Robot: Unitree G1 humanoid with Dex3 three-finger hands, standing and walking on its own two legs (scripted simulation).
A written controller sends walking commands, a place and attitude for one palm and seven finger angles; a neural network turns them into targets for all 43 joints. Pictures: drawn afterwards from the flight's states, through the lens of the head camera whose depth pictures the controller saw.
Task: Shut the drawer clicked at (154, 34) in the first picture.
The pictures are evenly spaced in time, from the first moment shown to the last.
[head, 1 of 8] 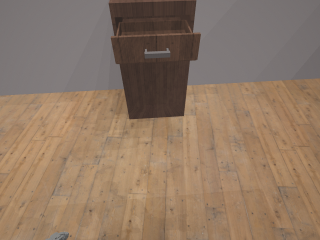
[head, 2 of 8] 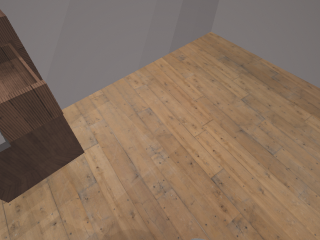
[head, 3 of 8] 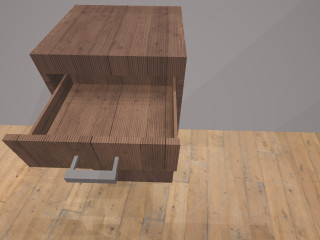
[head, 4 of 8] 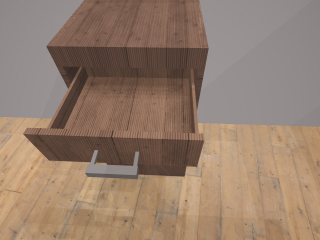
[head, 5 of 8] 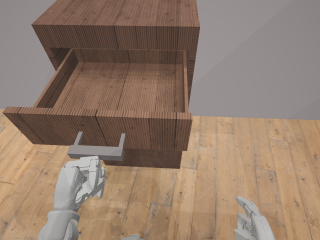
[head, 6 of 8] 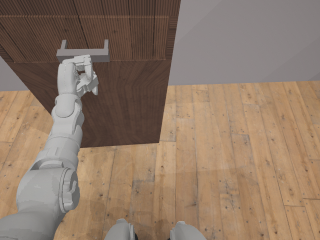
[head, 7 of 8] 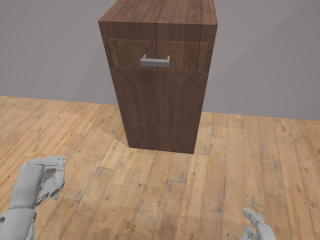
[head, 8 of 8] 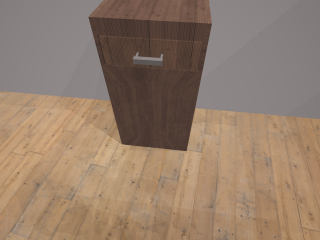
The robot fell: no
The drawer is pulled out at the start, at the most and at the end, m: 0.28 0.28 0.00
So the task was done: yes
